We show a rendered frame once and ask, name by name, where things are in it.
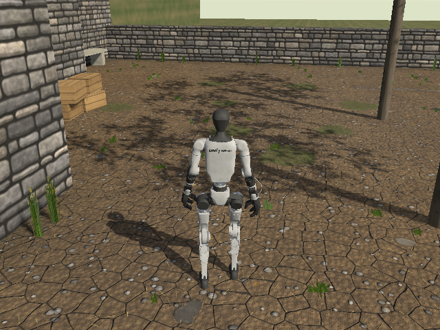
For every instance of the humanoid robot torso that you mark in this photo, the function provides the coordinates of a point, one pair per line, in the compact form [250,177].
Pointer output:
[220,162]

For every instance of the left robot hand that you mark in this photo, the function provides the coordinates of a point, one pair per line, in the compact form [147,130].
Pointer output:
[185,199]

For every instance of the robot left forearm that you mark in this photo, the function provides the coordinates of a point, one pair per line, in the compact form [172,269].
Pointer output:
[190,179]

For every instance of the right robot hand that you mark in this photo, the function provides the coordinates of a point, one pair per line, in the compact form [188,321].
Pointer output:
[255,208]

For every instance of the right robot upper arm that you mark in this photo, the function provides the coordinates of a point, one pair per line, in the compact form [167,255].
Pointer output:
[242,146]

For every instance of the robot right thigh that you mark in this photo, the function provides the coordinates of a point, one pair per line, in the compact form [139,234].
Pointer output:
[236,204]

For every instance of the left robot upper arm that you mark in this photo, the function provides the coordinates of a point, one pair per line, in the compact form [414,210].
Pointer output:
[198,146]

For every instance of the robot right forearm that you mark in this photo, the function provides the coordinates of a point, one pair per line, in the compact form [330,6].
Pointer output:
[251,186]

